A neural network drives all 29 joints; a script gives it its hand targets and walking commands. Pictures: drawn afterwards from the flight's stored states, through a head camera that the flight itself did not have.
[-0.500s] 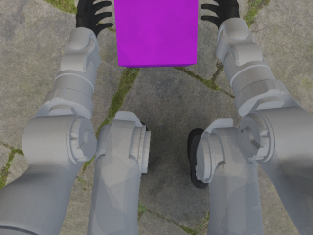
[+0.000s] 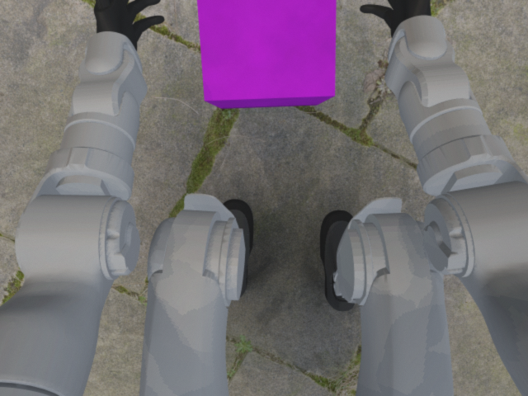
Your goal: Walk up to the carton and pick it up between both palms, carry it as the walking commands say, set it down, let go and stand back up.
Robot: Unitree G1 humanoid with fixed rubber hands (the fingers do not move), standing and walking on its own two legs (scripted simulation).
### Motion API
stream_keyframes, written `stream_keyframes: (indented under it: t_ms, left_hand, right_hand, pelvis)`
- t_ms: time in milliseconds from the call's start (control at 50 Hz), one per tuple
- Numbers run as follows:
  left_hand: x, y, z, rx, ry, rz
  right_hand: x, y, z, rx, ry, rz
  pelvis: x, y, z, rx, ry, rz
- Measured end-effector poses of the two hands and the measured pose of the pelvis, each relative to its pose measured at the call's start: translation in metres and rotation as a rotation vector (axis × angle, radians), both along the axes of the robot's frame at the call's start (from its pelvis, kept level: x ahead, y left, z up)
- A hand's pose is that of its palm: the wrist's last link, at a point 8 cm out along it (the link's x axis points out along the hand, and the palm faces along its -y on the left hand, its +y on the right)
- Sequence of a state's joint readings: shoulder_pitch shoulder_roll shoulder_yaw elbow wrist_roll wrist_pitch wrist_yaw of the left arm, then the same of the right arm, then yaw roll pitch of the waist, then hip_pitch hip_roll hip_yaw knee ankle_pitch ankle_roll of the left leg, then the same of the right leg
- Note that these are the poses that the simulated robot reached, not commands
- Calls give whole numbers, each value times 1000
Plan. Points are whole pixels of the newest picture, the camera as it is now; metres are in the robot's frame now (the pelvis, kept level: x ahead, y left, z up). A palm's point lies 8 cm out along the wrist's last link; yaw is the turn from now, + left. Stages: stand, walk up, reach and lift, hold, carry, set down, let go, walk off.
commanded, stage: set down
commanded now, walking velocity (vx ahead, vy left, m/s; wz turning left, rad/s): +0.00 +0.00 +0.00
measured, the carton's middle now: (267, 46) +0.53 +0.05 -0.29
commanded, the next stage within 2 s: let go in 1.30 s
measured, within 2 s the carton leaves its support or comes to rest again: neither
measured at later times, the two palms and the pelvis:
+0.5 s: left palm out of the picture +0.51 +0.24 -0.02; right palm out of the picture +0.54 -0.11 -0.02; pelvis +0.01 +0.00 +0.10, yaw +0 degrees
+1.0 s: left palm out of the picture +0.50 +0.25 +0.13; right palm out of the picture +0.53 -0.11 +0.13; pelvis +0.04 +0.01 +0.24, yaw +1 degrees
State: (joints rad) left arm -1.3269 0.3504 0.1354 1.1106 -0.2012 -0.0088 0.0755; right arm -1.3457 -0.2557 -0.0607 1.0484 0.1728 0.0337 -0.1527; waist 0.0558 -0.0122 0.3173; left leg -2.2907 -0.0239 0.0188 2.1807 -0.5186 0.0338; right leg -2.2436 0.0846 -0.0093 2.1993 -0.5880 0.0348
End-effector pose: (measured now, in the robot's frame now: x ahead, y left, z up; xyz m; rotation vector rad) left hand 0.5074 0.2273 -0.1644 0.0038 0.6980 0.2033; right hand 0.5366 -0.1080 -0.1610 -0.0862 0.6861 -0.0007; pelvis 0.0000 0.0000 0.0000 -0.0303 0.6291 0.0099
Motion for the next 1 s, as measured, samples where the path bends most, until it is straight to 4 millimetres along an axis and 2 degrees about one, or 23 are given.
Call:
stream_keyframes:
  t_ms: [140, 400, 580, 800, 1000]
  left_hand:
    - [-1, 7, 37, 3, -38, 24]
    - [2, 10, 120, 8, -59, 12]
    - [2, 12, 169, 14, -67, 9]
    - [-4, 20, 233, 12, -67, 10]
    - [-6, 19, 295, 5, -67, -2]
  right_hand:
    - [-3, 5, 32, -10, -20, -8]
    - [3, 1, 118, -15, -45, -29]
    - [2, -1, 165, -15, -59, -34]
    - [-3, -4, 229, -17, -57, -40]
    - [-5, -3, 293, -17, -60, -37]
  pelvis:
    - [-1, -1, 20, -6, 33, 16]
    - [8, 1, 80, -16, 127, 18]
    - [17, 2, 119, -13, 153, 19]
    - [28, 2, 177, -15, 152, 28]
    - [37, 5, 235, -12, 127, 33]
